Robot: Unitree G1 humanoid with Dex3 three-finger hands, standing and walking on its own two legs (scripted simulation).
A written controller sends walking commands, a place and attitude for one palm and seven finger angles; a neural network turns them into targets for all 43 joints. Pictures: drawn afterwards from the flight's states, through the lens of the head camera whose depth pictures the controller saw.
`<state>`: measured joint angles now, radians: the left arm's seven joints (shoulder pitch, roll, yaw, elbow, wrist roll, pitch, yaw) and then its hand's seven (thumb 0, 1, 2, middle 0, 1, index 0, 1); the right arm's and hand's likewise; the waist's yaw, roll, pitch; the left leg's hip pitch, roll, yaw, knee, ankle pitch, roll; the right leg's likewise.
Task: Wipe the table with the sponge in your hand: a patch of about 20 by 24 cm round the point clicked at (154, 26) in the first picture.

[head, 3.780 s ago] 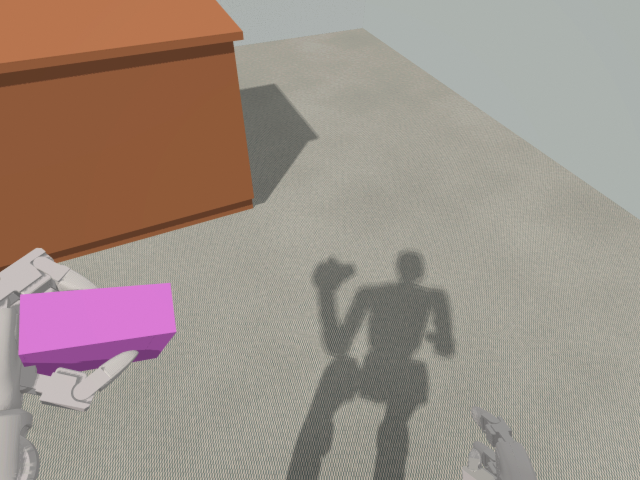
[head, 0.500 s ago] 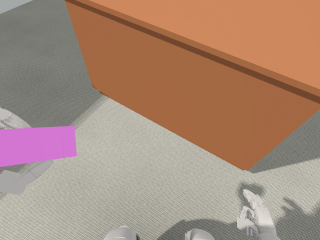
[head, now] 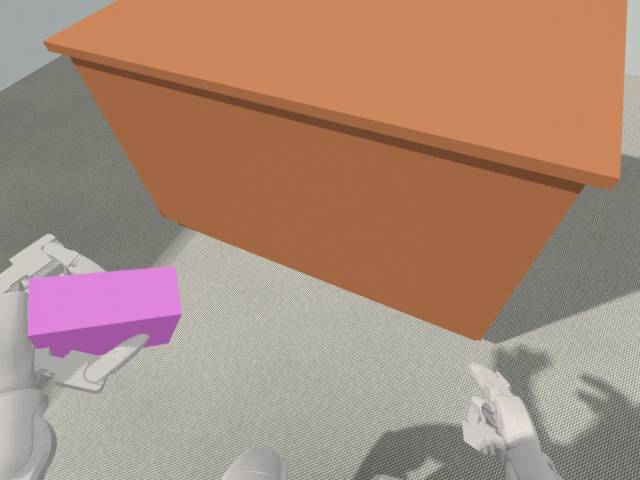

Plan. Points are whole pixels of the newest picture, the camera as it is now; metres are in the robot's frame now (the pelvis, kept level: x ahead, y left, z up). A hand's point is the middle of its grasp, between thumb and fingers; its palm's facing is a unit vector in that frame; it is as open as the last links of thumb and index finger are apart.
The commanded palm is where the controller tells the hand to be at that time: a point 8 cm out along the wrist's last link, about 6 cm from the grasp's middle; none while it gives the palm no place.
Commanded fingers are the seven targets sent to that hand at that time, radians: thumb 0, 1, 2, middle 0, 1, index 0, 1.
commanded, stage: turn to face it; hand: left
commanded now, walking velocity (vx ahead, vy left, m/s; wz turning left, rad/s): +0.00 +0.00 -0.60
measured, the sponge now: (130, 313) +0.24 +0.20 +0.14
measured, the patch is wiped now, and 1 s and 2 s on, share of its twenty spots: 0.00 0.00 0.00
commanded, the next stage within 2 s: take the last steps up to it in 1.30 s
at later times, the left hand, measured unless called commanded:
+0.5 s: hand (139, 347) +0.20 +0.16 +0.18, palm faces +0.15 -0.91 -0.40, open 9.2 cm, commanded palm +0.15 +0.22 +0.19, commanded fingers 0.00 0.10 1.30 -1.20 -1.60 -1.20 -1.60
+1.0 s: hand (352, 451) +0.13 -0.01 +0.19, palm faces -0.22 -0.80 -0.56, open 9.2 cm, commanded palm +0.11 +0.08 +0.19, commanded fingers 0.00 0.10 1.30 -1.20 -1.60 -1.20 -1.60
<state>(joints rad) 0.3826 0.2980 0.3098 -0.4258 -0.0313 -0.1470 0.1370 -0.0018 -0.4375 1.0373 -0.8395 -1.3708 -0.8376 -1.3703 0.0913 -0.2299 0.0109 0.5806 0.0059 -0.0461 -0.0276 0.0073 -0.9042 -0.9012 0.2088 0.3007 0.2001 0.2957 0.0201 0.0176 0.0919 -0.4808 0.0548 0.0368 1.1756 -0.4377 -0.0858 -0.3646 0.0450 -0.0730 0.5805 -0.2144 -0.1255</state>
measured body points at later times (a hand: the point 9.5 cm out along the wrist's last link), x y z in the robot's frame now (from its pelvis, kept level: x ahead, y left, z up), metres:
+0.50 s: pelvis -0.08 -0.01 +0.00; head -0.06 -0.02 +0.45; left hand +0.18 +0.21 +0.20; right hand +0.03 -0.28 -0.09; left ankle -0.06 +0.13 -0.73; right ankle +0.06 -0.04 -0.72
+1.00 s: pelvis -0.18 -0.06 +0.00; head -0.12 -0.11 +0.44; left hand +0.14 +0.03 +0.21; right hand -0.19 -0.37 -0.10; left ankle -0.12 +0.06 -0.68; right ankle -0.18 -0.16 -0.73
